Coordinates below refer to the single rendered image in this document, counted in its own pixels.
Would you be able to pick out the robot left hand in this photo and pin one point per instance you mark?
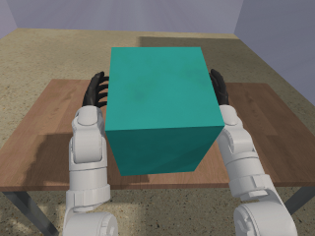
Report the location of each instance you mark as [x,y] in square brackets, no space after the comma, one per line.
[92,95]

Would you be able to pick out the robot right hand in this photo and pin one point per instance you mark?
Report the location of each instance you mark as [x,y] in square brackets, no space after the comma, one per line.
[219,87]

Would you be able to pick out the robot right upper arm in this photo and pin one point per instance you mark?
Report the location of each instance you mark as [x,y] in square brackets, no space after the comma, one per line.
[266,218]

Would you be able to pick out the robot left forearm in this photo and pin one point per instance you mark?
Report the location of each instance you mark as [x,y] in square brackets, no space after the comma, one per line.
[88,188]

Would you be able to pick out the carton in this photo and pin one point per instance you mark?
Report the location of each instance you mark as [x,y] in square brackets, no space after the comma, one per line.
[162,113]

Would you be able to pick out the robot left upper arm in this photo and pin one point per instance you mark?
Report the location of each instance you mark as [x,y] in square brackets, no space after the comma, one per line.
[101,223]

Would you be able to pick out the robot right forearm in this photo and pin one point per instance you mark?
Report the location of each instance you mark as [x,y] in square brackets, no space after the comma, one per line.
[247,177]

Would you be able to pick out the table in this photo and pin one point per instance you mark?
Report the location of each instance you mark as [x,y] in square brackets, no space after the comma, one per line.
[36,155]

